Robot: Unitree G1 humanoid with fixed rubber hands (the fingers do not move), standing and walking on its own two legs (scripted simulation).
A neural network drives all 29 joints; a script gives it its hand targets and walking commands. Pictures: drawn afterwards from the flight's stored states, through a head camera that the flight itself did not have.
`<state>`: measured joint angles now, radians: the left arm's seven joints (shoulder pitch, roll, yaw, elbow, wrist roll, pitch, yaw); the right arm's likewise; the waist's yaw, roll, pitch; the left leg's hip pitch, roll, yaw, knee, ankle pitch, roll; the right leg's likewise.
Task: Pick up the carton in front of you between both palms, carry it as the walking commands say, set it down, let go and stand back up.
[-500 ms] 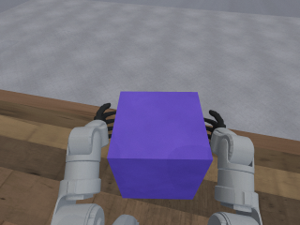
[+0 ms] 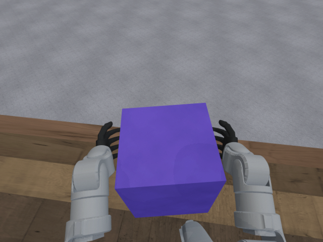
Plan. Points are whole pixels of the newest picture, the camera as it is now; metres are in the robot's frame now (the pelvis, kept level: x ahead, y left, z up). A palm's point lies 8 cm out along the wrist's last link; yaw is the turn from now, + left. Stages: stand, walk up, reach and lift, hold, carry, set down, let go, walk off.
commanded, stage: carry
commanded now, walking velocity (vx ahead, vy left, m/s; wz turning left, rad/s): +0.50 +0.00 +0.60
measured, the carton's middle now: (168, 164) +0.32 -0.05 -0.01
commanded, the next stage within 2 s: none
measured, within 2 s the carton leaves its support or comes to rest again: neither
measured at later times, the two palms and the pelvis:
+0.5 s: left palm (100, 106) +0.62 +0.17 -0.06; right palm (173, 91) +0.68 -0.13 -0.07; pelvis +0.34 -0.06 -0.13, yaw +8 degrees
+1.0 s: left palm (128, 61) +1.09 +0.07 -0.17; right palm (180, 60) +1.06 -0.23 -0.17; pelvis +0.75 -0.02 -0.32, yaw -8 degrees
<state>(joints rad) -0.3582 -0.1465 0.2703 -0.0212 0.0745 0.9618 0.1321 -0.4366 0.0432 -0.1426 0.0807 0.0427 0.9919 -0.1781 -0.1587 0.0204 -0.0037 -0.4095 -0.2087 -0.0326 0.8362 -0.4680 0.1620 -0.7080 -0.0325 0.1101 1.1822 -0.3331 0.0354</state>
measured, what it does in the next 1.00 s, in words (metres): goes down: right foot 0.13 m lower, then left foot 0.06 m lower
